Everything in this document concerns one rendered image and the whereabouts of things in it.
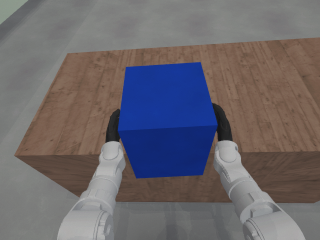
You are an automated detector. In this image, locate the pedestal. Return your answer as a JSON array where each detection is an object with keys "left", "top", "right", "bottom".
[{"left": 14, "top": 37, "right": 320, "bottom": 203}]

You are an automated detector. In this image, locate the carton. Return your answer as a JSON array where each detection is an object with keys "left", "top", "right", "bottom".
[{"left": 117, "top": 62, "right": 218, "bottom": 179}]

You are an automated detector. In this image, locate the right robot hand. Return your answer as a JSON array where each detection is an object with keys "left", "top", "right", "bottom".
[{"left": 212, "top": 103, "right": 233, "bottom": 142}]

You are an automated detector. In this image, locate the robot left forearm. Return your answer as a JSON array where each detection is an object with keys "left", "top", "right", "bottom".
[{"left": 57, "top": 141, "right": 126, "bottom": 240}]

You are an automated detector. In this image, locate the robot right forearm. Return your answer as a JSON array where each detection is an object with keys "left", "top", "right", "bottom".
[{"left": 213, "top": 140, "right": 306, "bottom": 240}]

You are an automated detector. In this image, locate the right robot upper arm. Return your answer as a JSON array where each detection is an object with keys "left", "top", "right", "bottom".
[{"left": 242, "top": 211, "right": 304, "bottom": 240}]

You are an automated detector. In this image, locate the left robot upper arm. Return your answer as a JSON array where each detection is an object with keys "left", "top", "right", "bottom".
[{"left": 58, "top": 210, "right": 114, "bottom": 240}]

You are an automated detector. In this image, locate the left robot hand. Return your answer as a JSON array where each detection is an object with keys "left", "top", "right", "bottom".
[{"left": 105, "top": 108, "right": 120, "bottom": 143}]

